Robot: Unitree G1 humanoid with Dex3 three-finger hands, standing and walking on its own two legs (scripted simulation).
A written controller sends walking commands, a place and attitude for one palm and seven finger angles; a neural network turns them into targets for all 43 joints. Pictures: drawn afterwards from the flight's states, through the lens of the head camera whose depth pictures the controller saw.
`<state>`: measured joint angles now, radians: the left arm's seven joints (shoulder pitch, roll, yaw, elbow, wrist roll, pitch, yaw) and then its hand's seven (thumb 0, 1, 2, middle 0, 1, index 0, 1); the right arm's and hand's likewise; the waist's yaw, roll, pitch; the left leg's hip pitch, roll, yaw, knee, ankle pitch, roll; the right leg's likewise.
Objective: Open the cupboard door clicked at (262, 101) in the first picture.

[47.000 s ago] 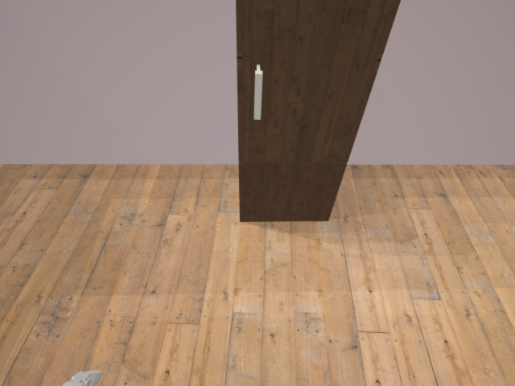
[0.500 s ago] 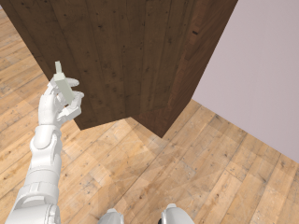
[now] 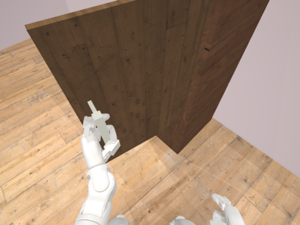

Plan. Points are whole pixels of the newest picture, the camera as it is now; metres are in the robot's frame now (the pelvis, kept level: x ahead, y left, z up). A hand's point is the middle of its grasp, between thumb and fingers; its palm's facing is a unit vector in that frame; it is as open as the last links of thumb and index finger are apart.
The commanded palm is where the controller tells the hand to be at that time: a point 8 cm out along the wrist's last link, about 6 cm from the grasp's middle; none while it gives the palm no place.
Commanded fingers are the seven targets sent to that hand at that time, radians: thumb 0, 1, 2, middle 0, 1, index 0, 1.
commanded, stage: pull the door open along its arc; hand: left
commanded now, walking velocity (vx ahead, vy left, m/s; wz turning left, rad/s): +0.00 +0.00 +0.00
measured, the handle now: (100, 125) +0.37 +0.15 +0.03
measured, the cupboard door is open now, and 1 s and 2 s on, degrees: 77 86 87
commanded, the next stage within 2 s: open thumb and fingers to let go in 0.12 s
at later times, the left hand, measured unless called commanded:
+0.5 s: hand (124, 154) +0.29 +0.08 +0.04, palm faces +0.41 -0.91 -0.02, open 7.8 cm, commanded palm +0.24 +0.12 +0.04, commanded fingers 0.00 -0.15 0.45 -0.32 -1.24 -0.32 -1.24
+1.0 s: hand (128, 152) +0.29 +0.07 +0.04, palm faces +0.32 -0.95 -0.01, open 14.9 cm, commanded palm +0.25 +0.12 +0.04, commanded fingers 0.00 -0.50 0.30 -0.15 -0.30 -0.15 -0.30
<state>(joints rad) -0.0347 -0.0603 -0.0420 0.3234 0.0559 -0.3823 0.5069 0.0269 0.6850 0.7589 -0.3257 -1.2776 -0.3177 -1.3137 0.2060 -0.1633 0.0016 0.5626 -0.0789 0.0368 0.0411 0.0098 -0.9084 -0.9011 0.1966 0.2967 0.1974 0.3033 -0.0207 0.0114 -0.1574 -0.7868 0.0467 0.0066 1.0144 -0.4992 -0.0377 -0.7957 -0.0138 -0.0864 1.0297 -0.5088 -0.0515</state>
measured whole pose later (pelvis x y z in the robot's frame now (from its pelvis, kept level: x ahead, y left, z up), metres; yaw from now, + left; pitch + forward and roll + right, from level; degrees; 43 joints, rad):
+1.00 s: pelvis -0.03 +0.01 -0.01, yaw +0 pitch +14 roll +0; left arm -0.05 -0.12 -0.20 0.35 0.12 -0.37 0.60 -0.01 -0.48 0.31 -0.27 -0.78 -0.27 -0.78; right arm 0.20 -0.17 0.00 0.61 -0.09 -0.02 0.01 0.01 -0.91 -0.90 0.20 0.30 0.20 0.30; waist -0.02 0.02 -0.15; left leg -0.82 0.03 0.00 1.06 -0.48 -0.02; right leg -0.82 -0.03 -0.09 1.06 -0.48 -0.04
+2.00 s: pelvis -0.02 +0.03 -0.02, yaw +1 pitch +15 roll -1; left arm 0.36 0.11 -0.12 -0.08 -0.07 -0.37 -0.03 -0.02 -0.50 0.30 -0.16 -0.30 -0.16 -0.31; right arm 0.23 -0.20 0.02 0.43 -0.01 -0.04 0.00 0.01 -0.91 -0.90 0.20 0.30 0.20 0.30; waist 0.01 0.03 -0.14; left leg -0.86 0.02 0.00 1.14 -0.54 0.00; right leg -0.85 -0.04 -0.08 1.13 -0.53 -0.02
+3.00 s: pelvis +0.00 +0.03 +0.02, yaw +1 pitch +8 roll -2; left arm 0.57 0.29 0.15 -0.36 -0.20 -0.18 -0.14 -0.02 -0.43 0.33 -0.16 -0.30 -0.15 -0.30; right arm 0.29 -0.23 0.04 0.44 0.03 -0.11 -0.08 0.02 -0.91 -0.90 0.20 0.30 0.20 0.30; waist 0.02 0.04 -0.14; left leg -0.61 0.03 -0.02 0.97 -0.49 0.01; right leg -0.58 -0.02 -0.10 0.91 -0.47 -0.01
